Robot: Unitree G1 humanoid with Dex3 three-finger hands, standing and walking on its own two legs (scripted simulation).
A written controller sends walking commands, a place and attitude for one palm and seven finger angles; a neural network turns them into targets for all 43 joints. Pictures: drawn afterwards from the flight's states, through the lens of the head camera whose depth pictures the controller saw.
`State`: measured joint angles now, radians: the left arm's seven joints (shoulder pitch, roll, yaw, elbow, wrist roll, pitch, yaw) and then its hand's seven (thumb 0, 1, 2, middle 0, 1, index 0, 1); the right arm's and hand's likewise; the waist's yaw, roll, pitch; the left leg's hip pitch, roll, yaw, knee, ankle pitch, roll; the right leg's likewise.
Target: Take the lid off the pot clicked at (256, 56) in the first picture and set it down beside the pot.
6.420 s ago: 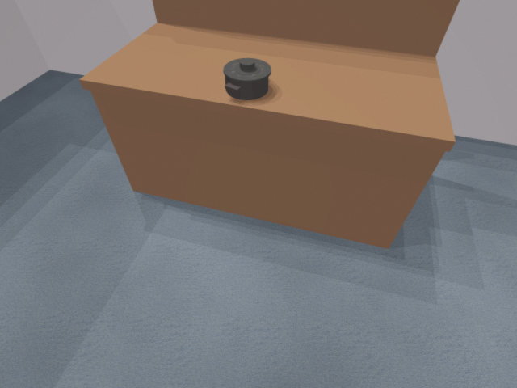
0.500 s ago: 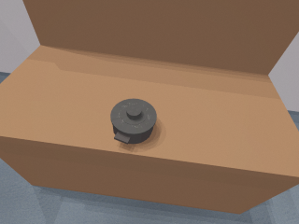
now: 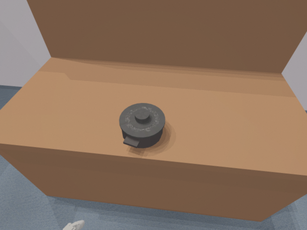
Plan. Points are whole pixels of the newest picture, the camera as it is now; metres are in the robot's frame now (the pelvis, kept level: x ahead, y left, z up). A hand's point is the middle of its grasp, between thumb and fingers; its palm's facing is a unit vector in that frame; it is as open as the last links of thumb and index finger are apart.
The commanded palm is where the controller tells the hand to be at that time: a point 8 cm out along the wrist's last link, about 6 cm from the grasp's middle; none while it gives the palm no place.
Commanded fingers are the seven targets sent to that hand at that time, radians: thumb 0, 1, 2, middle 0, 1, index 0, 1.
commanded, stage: lift the closed hand beside the body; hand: left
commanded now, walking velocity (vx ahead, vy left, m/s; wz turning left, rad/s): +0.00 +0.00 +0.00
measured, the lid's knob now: (142, 115) +0.50 +0.07 -0.01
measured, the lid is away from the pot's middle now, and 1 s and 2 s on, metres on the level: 0.00 0.00 0.00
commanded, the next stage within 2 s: raise the hand higher, near the body in 0.44 s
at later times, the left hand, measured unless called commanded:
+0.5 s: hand out of the picture +0.11 +0.18 -0.08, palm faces +0.25 -0.91 -0.32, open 3.1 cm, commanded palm +0.09 +0.22 -0.04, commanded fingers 0.00 0.90 0.90 -1.30 -1.50 -1.30 -1.50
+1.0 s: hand (78, 211) +0.17 +0.19 -0.01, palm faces +0.26 -0.88 -0.40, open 3.1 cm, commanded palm +0.13 +0.23 +0.05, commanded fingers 0.00 0.90 0.90 -1.30 -1.50 -1.30 -1.50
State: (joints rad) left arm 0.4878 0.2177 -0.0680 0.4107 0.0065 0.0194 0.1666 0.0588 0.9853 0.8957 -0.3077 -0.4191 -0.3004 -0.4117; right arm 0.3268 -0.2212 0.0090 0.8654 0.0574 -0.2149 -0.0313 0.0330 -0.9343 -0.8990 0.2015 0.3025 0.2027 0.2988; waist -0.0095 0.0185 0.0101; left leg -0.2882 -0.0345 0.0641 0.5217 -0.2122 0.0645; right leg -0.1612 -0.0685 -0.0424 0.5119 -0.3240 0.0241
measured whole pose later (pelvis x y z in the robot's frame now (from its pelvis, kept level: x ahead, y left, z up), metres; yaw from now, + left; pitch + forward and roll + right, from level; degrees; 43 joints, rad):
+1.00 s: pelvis +0.04 -0.05 +0.00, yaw +0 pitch +0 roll +1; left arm 0.63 0.25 0.16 -0.04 -0.02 -0.03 0.08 0.02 0.90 0.90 -1.29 -1.50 -1.29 -1.49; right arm 0.16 -0.21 -0.02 0.61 0.03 -0.09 -0.10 0.02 -0.90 -0.90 0.20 0.30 0.20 0.30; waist 0.05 0.03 0.01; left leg -0.23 0.02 0.04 0.49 -0.25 -0.01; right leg -0.10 -0.01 -0.06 0.45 -0.36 -0.01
